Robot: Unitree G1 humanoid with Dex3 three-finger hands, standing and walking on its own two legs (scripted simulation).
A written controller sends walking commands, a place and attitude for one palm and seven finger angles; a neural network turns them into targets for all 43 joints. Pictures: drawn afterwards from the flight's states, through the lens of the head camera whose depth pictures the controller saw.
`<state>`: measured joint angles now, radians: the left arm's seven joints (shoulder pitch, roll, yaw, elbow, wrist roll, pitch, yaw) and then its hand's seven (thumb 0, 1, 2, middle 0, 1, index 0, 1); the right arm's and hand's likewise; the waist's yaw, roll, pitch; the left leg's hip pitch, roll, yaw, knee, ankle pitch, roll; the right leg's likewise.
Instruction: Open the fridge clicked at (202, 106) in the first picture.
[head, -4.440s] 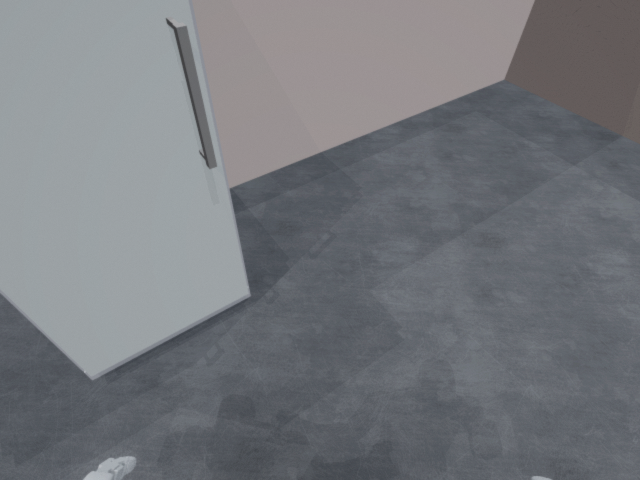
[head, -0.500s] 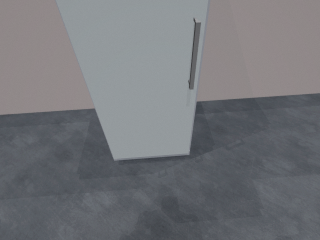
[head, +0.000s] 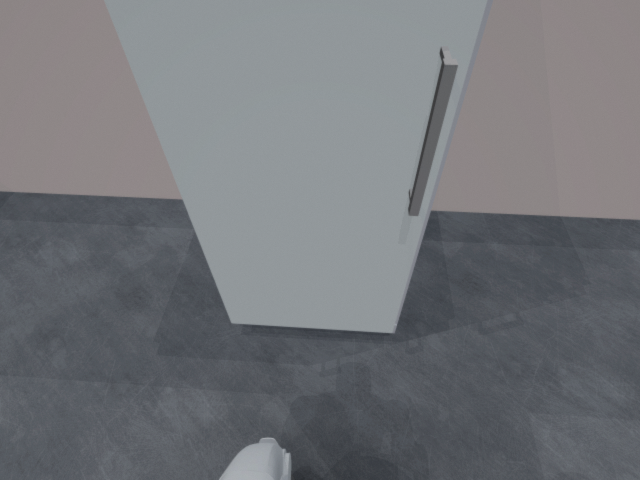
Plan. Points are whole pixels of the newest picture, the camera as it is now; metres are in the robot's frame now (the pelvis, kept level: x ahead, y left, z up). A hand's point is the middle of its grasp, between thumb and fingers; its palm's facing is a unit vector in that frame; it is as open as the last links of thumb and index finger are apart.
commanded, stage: take the last steps up to it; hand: right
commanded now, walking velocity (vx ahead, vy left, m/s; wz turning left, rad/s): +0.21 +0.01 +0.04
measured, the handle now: (427, 142) +0.62 -0.11 +0.08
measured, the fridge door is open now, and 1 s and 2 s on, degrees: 0 0 0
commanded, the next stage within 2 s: come to a stop and stand still in 0.08 s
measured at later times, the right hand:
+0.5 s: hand (472, 474) +0.19 -0.20 -0.19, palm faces +0.08 +0.98 -0.20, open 7.3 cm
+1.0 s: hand out of the picture +0.14 -0.19 -0.17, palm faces +0.03 +0.97 -0.25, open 7.3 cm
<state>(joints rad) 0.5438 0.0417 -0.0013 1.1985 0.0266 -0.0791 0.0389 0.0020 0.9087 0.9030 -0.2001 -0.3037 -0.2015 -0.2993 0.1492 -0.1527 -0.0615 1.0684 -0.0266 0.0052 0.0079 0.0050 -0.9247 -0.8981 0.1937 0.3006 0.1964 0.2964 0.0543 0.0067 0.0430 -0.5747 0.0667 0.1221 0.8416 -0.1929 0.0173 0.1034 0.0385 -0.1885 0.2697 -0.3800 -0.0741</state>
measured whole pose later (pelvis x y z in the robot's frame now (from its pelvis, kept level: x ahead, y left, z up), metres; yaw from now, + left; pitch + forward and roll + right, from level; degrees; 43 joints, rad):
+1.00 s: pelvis +0.09 +0.01 +0.00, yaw +1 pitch +0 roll +0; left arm 0.24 0.18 0.07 1.01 0.03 0.06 0.01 0.00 0.91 0.90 -0.20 -0.30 -0.20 -0.30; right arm 0.26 -0.20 -0.06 1.00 -0.03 0.03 -0.02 0.00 -0.91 -0.90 0.20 0.30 0.20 0.30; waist 0.02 -0.01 -0.01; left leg -0.15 0.04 0.07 0.51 -0.41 0.01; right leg -0.44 -0.05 -0.09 0.48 -0.18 0.02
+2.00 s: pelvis +0.11 -0.04 +0.01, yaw -1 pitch -1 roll +0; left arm 0.29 0.14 0.00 1.18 0.01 -0.01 0.03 0.00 0.92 0.90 -0.20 -0.30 -0.20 -0.30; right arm 0.21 -0.16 -0.01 1.14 -0.01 -0.01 -0.04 0.01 -0.93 -0.90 0.20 0.30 0.20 0.30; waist 0.00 -0.01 0.02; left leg -0.15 0.06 0.09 0.43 -0.27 -0.02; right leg -0.09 -0.02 -0.11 0.39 -0.28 0.00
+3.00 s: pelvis +0.09 -0.03 +0.00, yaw -1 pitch -1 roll -1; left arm 0.31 0.12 -0.01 1.14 0.01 -0.03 0.02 0.00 0.91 0.90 -0.20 -0.30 -0.20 -0.30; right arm 0.29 -0.13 0.01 1.13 -0.02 -0.02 -0.03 0.00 -0.91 -0.90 0.20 0.30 0.20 0.30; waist -0.01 0.00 0.04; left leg -0.21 0.05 0.10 0.50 -0.27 0.00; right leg -0.17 -0.03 -0.10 0.46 -0.28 0.01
